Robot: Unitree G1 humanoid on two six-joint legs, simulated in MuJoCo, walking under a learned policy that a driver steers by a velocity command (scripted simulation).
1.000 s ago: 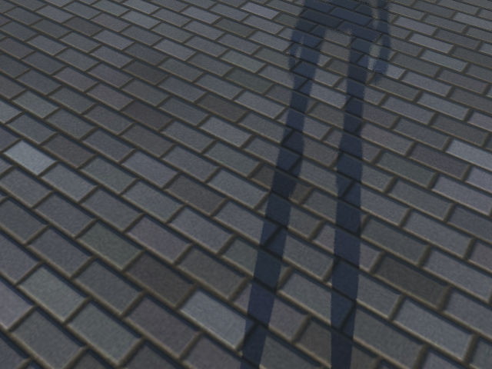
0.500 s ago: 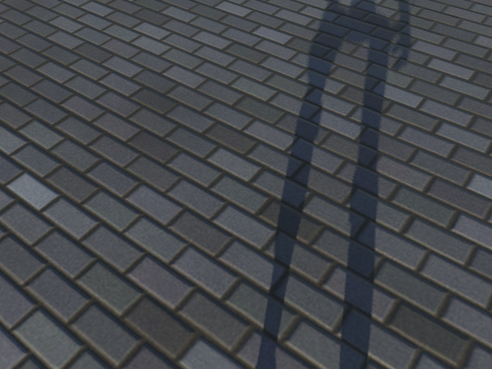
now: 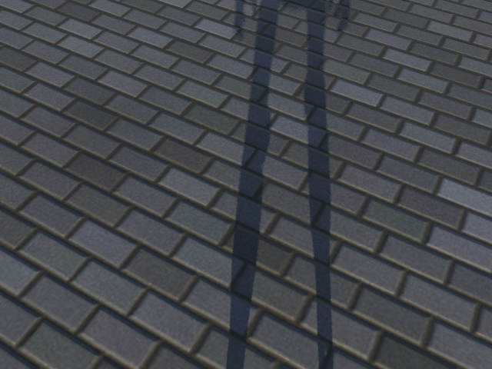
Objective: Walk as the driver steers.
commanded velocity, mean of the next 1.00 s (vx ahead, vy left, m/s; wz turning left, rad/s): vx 0.32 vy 0.00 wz -0.35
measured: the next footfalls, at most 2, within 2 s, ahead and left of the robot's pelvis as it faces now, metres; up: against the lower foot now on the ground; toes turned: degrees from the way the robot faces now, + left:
right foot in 0.28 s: +0.06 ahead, -0.15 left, +0.00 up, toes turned -12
left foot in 0.78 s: +0.43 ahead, -0.02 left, +0.00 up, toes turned -19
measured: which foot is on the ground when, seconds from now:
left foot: down 0.00-0.26, up 0.28-0.76, down 0.78-1.00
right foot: up 0.00-0.26, down 0.28-0.80, up 0.82-1.00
